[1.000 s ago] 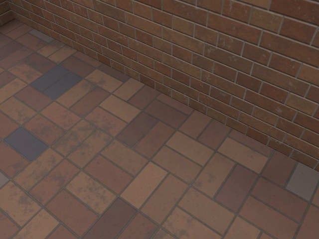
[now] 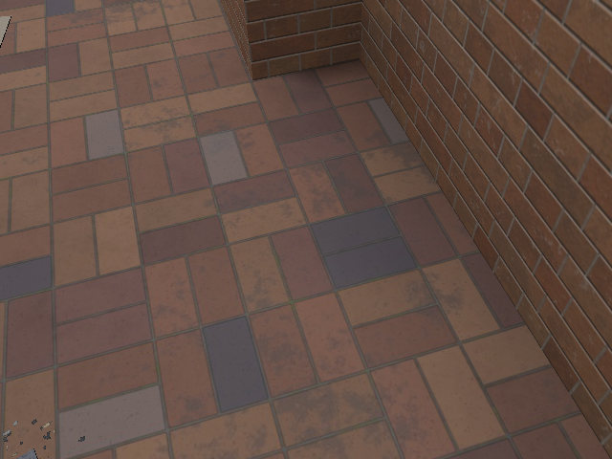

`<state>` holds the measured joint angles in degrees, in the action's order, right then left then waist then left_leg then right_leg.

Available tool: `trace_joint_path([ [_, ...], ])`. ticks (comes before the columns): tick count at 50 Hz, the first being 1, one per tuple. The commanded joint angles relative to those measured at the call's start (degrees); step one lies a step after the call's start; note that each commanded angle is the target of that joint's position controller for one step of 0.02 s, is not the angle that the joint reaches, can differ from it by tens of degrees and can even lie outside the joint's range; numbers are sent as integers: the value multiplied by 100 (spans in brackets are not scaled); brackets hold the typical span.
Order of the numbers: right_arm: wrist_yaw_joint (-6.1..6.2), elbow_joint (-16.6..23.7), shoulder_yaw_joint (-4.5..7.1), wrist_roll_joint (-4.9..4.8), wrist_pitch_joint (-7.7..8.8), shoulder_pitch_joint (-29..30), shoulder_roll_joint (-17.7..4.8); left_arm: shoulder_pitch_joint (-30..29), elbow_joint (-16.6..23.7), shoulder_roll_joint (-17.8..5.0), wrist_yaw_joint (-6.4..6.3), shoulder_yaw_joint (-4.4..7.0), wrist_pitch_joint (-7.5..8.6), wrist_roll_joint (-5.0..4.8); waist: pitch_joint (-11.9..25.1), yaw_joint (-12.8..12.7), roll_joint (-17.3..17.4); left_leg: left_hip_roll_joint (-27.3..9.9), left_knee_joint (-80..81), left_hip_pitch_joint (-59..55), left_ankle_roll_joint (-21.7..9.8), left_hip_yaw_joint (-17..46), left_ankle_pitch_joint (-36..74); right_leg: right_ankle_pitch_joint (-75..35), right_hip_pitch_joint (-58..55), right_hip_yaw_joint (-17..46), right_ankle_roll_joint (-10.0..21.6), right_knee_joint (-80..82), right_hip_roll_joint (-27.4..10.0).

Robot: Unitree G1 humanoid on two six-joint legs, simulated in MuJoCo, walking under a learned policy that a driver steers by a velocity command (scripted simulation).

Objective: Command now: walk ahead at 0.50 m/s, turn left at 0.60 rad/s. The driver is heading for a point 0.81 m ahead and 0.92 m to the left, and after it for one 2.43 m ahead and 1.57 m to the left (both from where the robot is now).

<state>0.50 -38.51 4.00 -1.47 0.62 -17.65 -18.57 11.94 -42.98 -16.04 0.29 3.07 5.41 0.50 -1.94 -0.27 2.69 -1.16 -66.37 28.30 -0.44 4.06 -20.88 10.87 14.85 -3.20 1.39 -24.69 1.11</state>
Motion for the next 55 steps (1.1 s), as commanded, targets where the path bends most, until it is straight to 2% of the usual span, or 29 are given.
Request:
trace_joint_path([
  [1,-30,587,96,-10,13,187,-285,71,143,-717,-37,188,113,-52,99,-97,-889,-526,240,1199,41,220,374,-323,-951,1420,858,1445,-1613],
  [4,-65,723,52,27,16,475,-196,130,-6,-924,-43,251,111,-45,38,-139,-724,-572,900,1458,112,176,998,-936,-1116,914,944,1584,-1691],
  [8,-214,790,-3,4,120,1082,-80,168,-121,-1010,-27,247,39,-28,-98,-355,-647,-447,2147,1074,50,-222,2185,-1566,-1192,-35,752,1583,-1433],
  [12,-362,1010,-19,-19,135,1653,-58,495,-299,-1212,-29,298,-87,-143,-317,-483,-620,-316,2880,924,-150,-546,2034,-2049,-1690,-391,649,1437,-1630],
  [15,-390,1035,131,41,86,1331,-359,460,-303,-1474,-88,385,-200,-240,31,-92,-849,137,3054,132,-497,-929,1170,-4564,-2083,-693,490,443,-1701],
  [16,-371,902,250,46,60,739,-564,411,-284,-1526,-113,402,-246,-259,375,280,-845,363,3187,-644,-668,-1037,1072,-5195,-1998,-806,413,-422,-1636],
  [17,-294,630,433,25,24,-247,-857,363,-251,-1407,-140,355,-260,-253,870,812,-664,529,3520,-2122,-899,-953,1449,-4871,-1329,-935,231,-1683,-1446],
  [18,-160,460,561,-29,-48,-906,-1317,623,-138,-895,-126,176,-224,9,1377,858,406,-490,3481,-3865,-1258,608,1652,-1467,305,-908,-6,-3539,-1086],
  [19,-184,660,542,-19,49,-567,-1729,970,211,-400,-42,-16,-52,70,2123,220,1357,-1701,4374,-5156,-2382,4034,137,2503,2410,72,-243,-5202,98],
  [20,-235,691,409,-6,147,-670,-1166,185,278,-1033,33,111,114,-162,2107,733,514,-1710,4920,-5054,-2186,4112,-361,2165,3004,893,-168,-5517,-151],
  [21,-241,616,333,32,229,-462,-973,-180,447,-1101,66,128,211,-298,1240,650,377,-1541,5012,-4361,-1950,3312,26,1578,3288,801,-67,-5228,-364],
  [22,-236,622,288,26,267,-124,-847,-189,382,-1001,25,100,253,-199,822,382,-149,-1277,5014,-3526,-1762,2682,688,1115,2976,804,-63,-4744,-602],
  [23,-223,671,246,65,273,207,-723,-138,334,-1009,-7,127,246,-62,589,156,-186,-1065,5061,-2862,-1657,2221,1371,852,2600,811,-125,-4288,-735],
  [24,-198,738,198,131,278,388,-617,-14,299,-1027,2,149,185,-30,526,-18,-61,-923,5180,-2447,-1624,1974,1797,671,2262,846,-172,-4122,-820],
  [26,-143,683,193,113,308,442,-618,57,281,-891,1,135,69,25,467,-119,-15,-832,5320,-1968,-1696,1698,2406,524,2036,737,-361,-3744,-802],
  [29,-22,511,231,90,302,213,-763,-460,442,-669,-17,67,-9,65,229,11,-30,-589,5379,-1547,-1605,1262,2579,-299,2103,629,-592,-2754,-651],
  [33,50,294,253,41,239,-121,-834,-1323,655,-479,59,-21,44,2,95,360,113,-311,5264,-1280,-1243,1088,1851,-1610,1521,587,-598,-1101,-280],
  [38,82,62,253,-14,170,-384,-762,-1508,784,-765,148,93,137,-85,91,354,310,-634,4600,-1970,-1092,1858,1475,-1215,1247,863,-365,-397,-163],
  [40,86,57,254,3,121,-286,-721,-1047,685,-868,132,174,181,-89,190,97,489,-621,4184,-2070,-974,2045,1765,-745,670,747,-162,-226,-120],
  [41,72,83,189,22,118,-253,-543,-499,565,-1003,93,261,206,-46,521,-179,431,-346,3580,-1938,-804,1880,2038,-769,-200,721,19,-68,-209],
  [42,54,170,57,85,111,-303,-228,301,476,-1314,75,335,220,60,1280,-528,-78,-23,2105,-1413,-603,1520,1578,-502,-1601,1536,408,-156,-1053],
  [43,65,310,-42,-80,132,-1101,119,860,289,-1711,93,447,139,122,2101,-210,-1996,818,161,629,-168,711,-1110,773,-3536,4135,1343,330,-2386],
  [44,97,193,39,-115,139,-1102,-479,774,330,-1190,139,337,111,-59,1845,-282,-1675,363,-677,1368,-81,782,-1255,1991,-3441,4882,1310,688,-2564],
  [45,131,234,156,-111,99,-449,-853,482,390,-835,100,231,88,-82,1087,-455,-1153,156,-856,1497,-55,722,-660,1947,-2741,3979,1014,839,-2314],
  [46,158,291,175,-58,60,-112,-859,179,411,-763,75,189,47,-17,624,-373,-795,-32,-755,1340,-15,514,-231,1206,-2056,3159,847,919,-2041],
  [47,149,348,191,8,57,96,-779,30,345,-658,50,154,25,2,267,-299,-711,-175,-487,1257,3,492,55,504,-1556,2574,806,1029,-1810],
  [48,97,328,183,-15,50,82,-643,9,308,-540,3,99,53,86,175,-206,-820,-290,-254,1070,-12,472,321,80,-1296,2081,729,1136,-1626],
  [51,37,368,138,-62,-28,115,-293,40,132,-549,-13,119,128,4,60,-131,-890,-424,220,1007,11,282,460,-488,-1061,1357,803,1432,-1552],
  [55,-48,564,66,17,-5,495,-103,112,-70,-796,-53,192,81,-33,-25,-160,-647,-509,1105,1350,156,169,1225,-1037,-1228,758,966,1629,-1719],
])
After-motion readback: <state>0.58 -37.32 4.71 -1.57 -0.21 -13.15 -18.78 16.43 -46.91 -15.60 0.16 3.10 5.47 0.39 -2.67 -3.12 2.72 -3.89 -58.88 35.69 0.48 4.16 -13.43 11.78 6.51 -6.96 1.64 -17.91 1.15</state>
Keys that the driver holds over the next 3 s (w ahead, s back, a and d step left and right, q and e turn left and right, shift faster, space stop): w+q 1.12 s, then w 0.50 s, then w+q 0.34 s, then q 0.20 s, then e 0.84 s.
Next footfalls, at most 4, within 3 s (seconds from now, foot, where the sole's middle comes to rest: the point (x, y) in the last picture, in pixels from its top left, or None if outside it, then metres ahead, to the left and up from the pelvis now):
0.34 left None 0.34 0.17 -0.78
0.84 right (297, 371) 0.68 0.08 -0.78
1.36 left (133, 353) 0.73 0.47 -0.78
1.88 right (131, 229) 1.11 0.55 -0.78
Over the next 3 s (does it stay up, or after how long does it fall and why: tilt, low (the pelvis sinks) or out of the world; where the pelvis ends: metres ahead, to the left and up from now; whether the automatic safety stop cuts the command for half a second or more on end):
stays up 1.06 0.67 0.01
